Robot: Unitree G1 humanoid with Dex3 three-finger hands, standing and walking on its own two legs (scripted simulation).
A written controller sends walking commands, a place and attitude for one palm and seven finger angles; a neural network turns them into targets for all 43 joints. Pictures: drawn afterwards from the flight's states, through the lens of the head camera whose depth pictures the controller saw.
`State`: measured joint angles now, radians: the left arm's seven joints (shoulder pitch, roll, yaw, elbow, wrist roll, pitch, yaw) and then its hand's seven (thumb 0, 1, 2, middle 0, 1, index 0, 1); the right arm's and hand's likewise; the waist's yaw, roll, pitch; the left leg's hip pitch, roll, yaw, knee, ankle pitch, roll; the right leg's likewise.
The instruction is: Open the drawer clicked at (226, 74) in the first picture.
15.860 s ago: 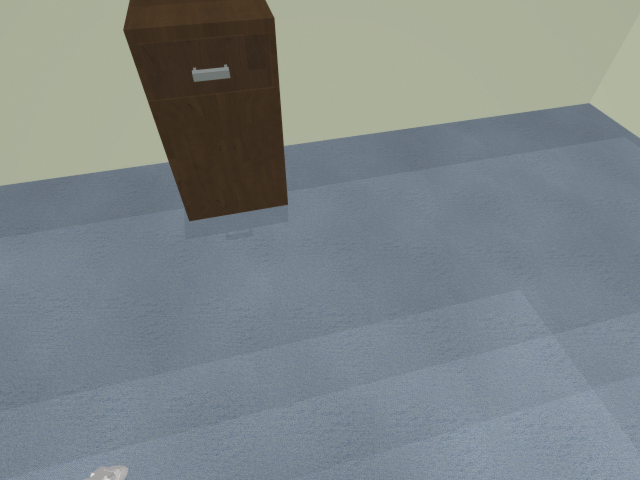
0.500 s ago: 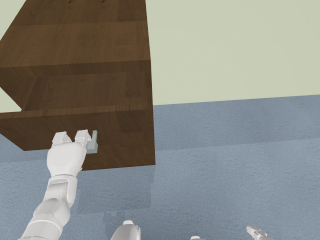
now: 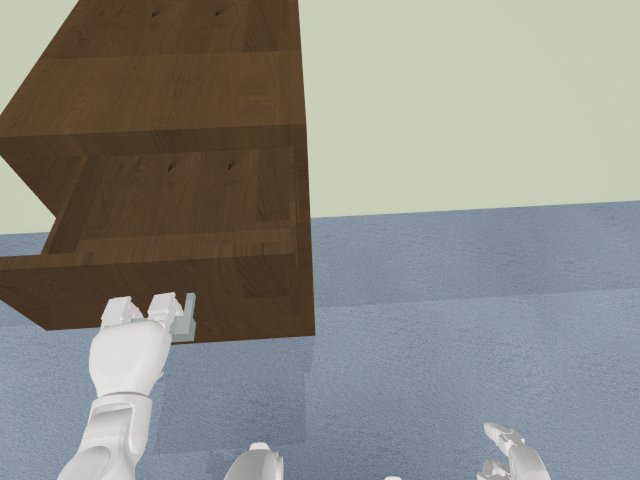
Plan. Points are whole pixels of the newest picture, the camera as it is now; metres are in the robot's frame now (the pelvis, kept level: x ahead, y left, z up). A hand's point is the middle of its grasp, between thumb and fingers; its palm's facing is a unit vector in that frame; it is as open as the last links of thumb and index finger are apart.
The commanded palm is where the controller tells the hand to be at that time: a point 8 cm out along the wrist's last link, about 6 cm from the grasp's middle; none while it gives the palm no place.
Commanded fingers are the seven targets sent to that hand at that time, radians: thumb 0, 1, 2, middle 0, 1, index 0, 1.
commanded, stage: pull the drawer open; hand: left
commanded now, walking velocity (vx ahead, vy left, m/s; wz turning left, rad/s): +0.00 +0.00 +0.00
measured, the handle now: (151, 316) +0.33 +0.25 -0.02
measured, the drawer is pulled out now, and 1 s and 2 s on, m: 0.20 0.30 0.30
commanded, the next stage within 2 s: open the thumb to release the handle in 1.02 s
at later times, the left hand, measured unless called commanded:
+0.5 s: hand (142, 411) +0.21 +0.23 -0.04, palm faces -0.03 -0.08 -1.00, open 6.2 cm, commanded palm +0.17 +0.23 +0.01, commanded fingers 0.00 0.90 0.90 -0.40 -1.35 -0.40 -1.35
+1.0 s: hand (134, 452) +0.17 +0.23 -0.04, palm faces -0.04 -0.09 -1.00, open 6.2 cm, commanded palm +0.12 +0.23 +0.01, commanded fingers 0.00 0.90 0.90 -0.40 -1.35 -0.40 -1.35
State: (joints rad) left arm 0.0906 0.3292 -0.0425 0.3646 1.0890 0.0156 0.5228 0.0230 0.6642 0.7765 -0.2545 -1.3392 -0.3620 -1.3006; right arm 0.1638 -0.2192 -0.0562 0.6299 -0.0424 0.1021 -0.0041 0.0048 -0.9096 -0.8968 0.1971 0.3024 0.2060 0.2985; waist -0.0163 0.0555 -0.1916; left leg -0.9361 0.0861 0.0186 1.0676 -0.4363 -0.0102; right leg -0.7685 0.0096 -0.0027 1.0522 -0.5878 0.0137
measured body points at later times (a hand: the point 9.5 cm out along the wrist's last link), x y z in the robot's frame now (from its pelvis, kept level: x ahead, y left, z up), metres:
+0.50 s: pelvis +0.00 +0.00 -0.01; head +0.05 -0.02 +0.44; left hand +0.21 +0.23 +0.01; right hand +0.18 -0.24 -0.11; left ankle +0.04 +0.13 -0.66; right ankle -0.05 -0.13 -0.66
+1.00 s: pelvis -0.01 -0.01 -0.02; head +0.05 -0.03 +0.43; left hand +0.16 +0.23 +0.01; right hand +0.20 -0.23 -0.12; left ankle +0.04 +0.13 -0.66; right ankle -0.05 -0.13 -0.66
